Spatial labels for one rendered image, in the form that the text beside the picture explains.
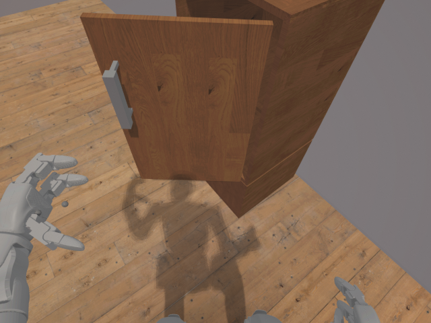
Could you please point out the robot right shin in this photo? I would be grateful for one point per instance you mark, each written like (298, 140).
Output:
(260, 312)

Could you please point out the handle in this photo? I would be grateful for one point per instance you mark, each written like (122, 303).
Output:
(117, 97)

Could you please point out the left robot forearm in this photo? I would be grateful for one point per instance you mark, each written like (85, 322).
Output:
(14, 290)

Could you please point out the left robot hand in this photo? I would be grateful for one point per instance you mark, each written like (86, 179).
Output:
(21, 199)

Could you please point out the right robot hand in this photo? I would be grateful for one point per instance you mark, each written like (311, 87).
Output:
(358, 311)

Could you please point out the cupboard door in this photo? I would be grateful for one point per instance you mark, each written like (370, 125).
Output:
(193, 84)

